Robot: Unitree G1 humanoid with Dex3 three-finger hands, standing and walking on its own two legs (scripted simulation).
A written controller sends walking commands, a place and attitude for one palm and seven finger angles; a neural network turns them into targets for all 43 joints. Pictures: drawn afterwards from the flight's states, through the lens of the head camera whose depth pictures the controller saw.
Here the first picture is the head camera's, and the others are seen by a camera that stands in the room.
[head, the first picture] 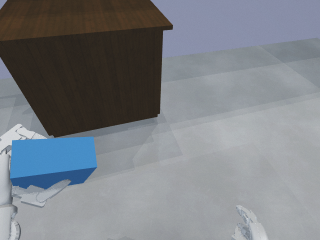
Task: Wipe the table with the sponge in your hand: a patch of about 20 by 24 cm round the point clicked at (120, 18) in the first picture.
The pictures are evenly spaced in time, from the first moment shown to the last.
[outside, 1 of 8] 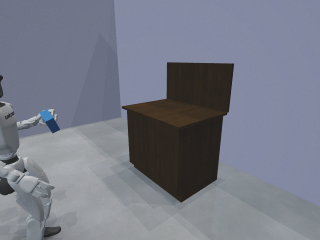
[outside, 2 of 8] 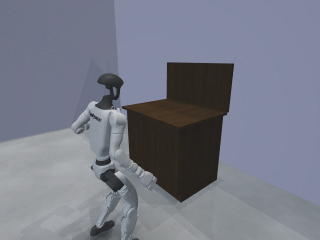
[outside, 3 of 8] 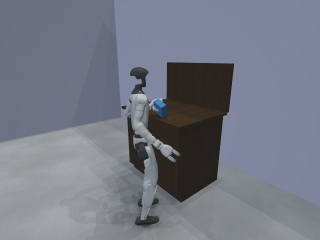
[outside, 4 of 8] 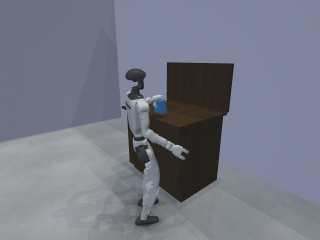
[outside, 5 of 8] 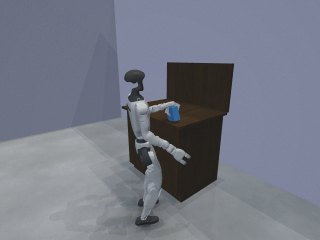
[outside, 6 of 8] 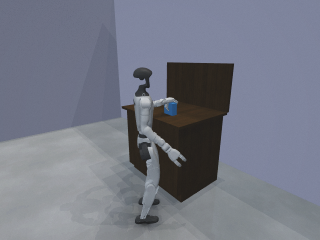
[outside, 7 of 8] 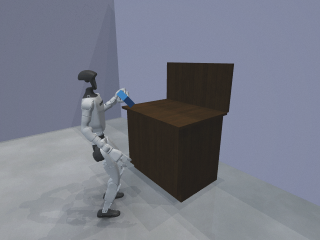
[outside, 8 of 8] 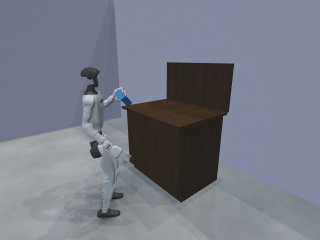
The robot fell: no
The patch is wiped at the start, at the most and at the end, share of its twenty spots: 0.00 0.95 0.95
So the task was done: yes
